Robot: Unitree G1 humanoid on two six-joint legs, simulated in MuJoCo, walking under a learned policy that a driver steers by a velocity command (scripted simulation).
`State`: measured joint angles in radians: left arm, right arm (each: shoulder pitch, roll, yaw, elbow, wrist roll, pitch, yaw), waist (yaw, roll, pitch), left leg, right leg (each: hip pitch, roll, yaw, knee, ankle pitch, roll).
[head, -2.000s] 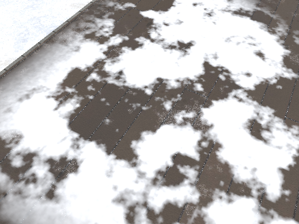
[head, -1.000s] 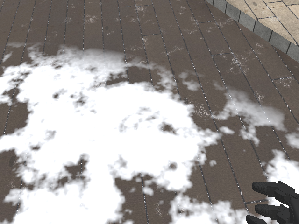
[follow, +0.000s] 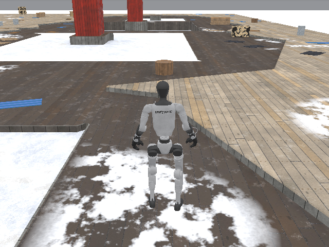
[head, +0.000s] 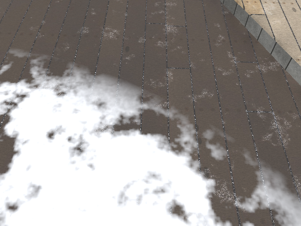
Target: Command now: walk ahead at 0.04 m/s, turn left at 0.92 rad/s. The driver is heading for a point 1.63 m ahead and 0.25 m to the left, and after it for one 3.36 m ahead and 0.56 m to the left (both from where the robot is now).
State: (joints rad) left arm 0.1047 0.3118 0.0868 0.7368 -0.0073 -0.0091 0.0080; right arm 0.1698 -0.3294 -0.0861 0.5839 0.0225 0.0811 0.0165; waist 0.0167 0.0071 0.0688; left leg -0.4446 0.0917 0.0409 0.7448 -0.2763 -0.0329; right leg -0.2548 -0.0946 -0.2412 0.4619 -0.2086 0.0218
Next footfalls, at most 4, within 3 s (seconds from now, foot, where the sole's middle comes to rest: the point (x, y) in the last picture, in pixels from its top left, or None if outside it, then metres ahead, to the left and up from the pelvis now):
0.04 left None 0.07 0.13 -0.77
0.48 right None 0.16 -0.07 -0.77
0.94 left None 0.14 0.26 -0.77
1.40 right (92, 186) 0.60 0.28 -0.77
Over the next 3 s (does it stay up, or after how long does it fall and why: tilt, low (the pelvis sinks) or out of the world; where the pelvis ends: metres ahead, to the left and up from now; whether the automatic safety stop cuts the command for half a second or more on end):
stays up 1.67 0.04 0.00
